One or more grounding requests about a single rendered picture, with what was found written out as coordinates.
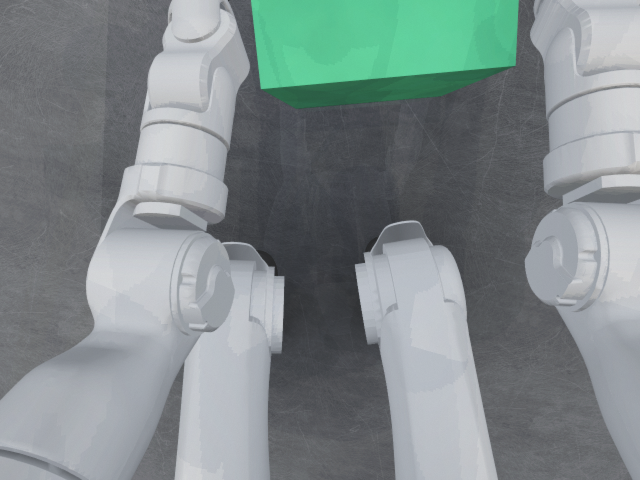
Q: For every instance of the robot right shin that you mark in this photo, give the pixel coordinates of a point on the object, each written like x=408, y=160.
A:
x=447, y=270

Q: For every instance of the robot right forearm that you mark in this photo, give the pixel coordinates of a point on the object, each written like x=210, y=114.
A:
x=591, y=55

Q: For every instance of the left robot thigh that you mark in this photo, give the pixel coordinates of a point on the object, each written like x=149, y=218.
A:
x=223, y=430

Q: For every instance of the robot left upper arm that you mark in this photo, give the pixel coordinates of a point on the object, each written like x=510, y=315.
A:
x=90, y=413

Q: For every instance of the robot right upper arm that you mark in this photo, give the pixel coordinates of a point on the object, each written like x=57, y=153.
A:
x=585, y=261

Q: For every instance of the robot left forearm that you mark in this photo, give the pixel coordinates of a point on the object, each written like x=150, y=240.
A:
x=177, y=180

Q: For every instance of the carton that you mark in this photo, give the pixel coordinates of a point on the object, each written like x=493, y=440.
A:
x=317, y=53

